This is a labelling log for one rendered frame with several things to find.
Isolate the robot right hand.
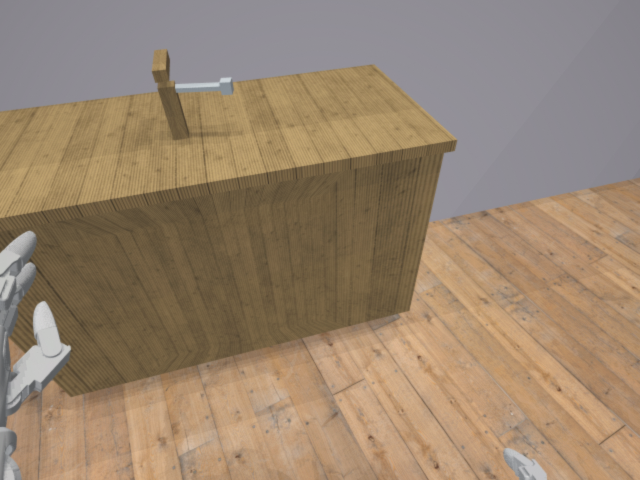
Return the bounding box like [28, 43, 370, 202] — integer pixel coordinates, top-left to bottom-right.
[503, 448, 547, 480]

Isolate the counter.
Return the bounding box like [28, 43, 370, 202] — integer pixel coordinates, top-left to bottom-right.
[0, 49, 457, 397]

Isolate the robot left hand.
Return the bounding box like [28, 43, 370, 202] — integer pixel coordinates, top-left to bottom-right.
[0, 231, 71, 427]

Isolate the tap lever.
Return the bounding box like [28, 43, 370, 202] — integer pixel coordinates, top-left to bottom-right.
[175, 77, 234, 95]

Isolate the left robot forearm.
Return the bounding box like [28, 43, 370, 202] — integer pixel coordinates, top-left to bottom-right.
[0, 427, 22, 480]

